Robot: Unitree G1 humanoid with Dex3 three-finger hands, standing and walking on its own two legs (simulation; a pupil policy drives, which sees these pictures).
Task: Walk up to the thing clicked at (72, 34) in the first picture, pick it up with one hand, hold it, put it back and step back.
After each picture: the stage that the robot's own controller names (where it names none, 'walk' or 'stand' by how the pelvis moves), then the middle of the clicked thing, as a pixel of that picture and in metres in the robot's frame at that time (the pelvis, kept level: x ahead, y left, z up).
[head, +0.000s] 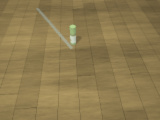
stand; (73, 35) +1.50 +0.10 -0.65
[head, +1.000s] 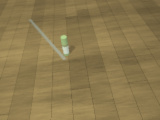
walk; (65, 45) +1.36 +0.26 -0.64
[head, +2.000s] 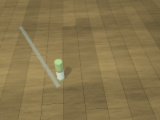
walk; (59, 70) +0.92 +0.24 -0.64
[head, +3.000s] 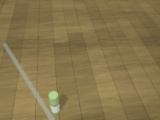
walk; (54, 103) +0.62 +0.18 -0.64
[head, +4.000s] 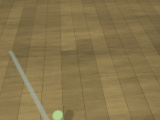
stand; out of the picture +0.46 +0.17 -0.65
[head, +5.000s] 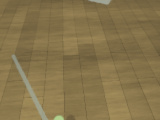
stand; out of the picture +0.45 +0.16 -0.65
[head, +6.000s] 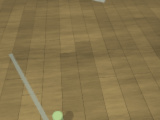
stand; out of the picture +0.48 +0.17 -0.66
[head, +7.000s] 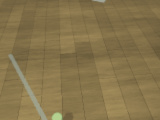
stand; out of the picture +0.47 +0.17 -0.66
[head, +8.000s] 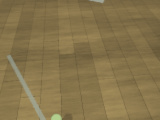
go down; out of the picture +0.46 +0.18 -0.66
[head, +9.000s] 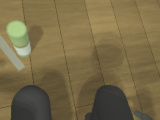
go down; (21, 41) +0.53 +0.23 -0.30
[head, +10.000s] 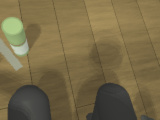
approach; (17, 40) +0.52 +0.25 -0.26
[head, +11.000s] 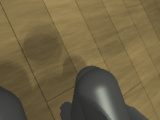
close in; out of the picture +0.50 +0.31 -0.16
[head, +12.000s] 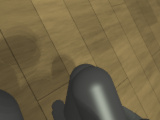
close; out of the picture +0.49 +0.31 -0.15
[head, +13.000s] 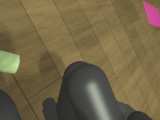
lift; out of the picture +0.44 +0.16 -0.25
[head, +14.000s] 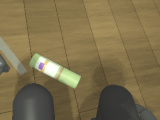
hold; (55, 70) +0.45 +0.11 -0.33
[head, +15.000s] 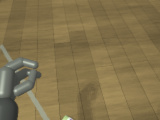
hold; out of the picture +0.42 +0.01 -0.67
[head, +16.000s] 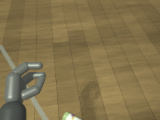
close; out of the picture +0.44 +0.01 -0.70
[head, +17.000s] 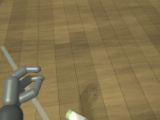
close; out of the picture +0.47 -0.01 -0.70
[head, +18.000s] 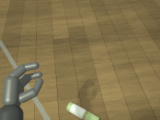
stand; (82, 113) +0.49 -0.02 -0.70
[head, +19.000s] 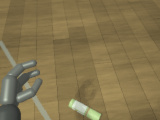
stand; (84, 110) +0.52 -0.04 -0.69
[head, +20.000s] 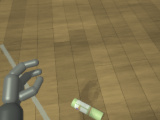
stand; (87, 109) +0.55 -0.05 -0.70
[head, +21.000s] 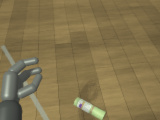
stand; (89, 108) +0.57 -0.07 -0.70
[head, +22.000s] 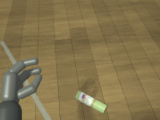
close; (90, 101) +0.59 -0.09 -0.70
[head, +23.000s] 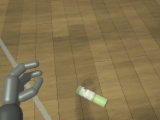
close; (91, 96) +0.62 -0.10 -0.69
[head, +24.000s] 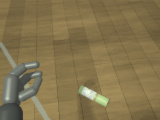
close; (93, 95) +0.64 -0.11 -0.69
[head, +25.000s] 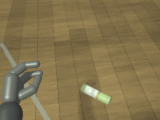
close; (95, 93) +0.67 -0.13 -0.70
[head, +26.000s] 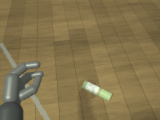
close; (96, 90) +0.70 -0.15 -0.70
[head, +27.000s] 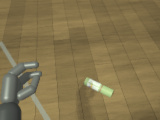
close; (98, 87) +0.72 -0.16 -0.70
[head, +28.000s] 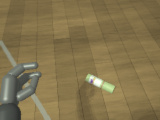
close; (100, 83) +0.75 -0.18 -0.70
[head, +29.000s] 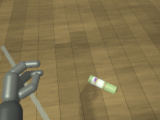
close; (102, 84) +0.78 -0.20 -0.70
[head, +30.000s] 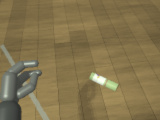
close; (103, 81) +0.80 -0.21 -0.70
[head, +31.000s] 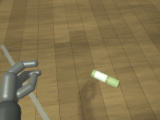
close; (105, 78) +0.84 -0.23 -0.70
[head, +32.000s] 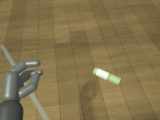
close; (106, 76) +0.86 -0.25 -0.70
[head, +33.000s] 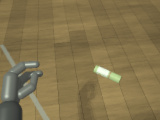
close; (107, 73) +0.88 -0.26 -0.70
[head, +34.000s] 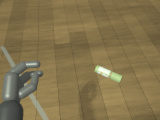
close; (108, 73) +0.89 -0.27 -0.70
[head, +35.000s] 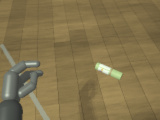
close; (108, 70) +0.91 -0.27 -0.70
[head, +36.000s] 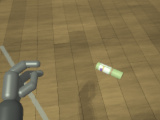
close; (109, 70) +0.93 -0.28 -0.70
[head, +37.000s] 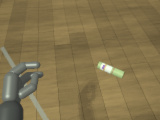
close; (110, 69) +0.95 -0.30 -0.70
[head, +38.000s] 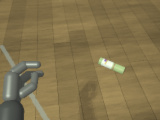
close; (111, 65) +0.98 -0.31 -0.70
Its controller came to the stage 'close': yes
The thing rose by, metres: 0.00
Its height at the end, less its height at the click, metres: -0.09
